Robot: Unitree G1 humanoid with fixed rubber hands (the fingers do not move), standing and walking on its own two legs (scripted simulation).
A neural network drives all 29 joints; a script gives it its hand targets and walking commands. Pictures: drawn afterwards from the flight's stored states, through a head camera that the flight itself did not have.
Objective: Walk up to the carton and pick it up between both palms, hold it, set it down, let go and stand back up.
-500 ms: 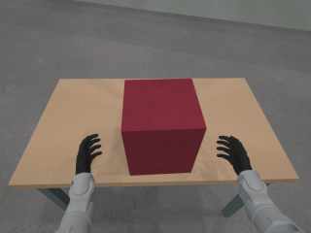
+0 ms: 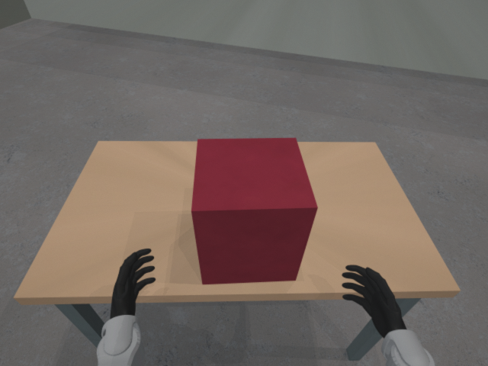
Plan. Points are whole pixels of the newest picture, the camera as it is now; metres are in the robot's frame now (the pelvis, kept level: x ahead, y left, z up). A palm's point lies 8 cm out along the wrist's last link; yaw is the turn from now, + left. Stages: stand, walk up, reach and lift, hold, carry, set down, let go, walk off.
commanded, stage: set down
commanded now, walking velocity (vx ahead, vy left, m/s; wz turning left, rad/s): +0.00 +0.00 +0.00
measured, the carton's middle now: (248, 212) +0.45 +0.01 -0.02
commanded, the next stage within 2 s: let go in 1.84 s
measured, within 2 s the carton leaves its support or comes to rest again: neither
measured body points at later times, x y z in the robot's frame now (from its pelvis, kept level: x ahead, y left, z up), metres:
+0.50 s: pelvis +0.01 +0.00 +0.00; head -0.01 +0.01 +0.45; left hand +0.23 +0.21 -0.02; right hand +0.22 -0.21 -0.03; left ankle +0.05 +0.13 -0.74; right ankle -0.01 -0.10 -0.74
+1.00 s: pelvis +0.01 +0.00 +0.00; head +0.00 +0.01 +0.45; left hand +0.23 +0.22 -0.04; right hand +0.21 -0.20 -0.05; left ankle +0.05 +0.13 -0.74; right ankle -0.01 -0.10 -0.74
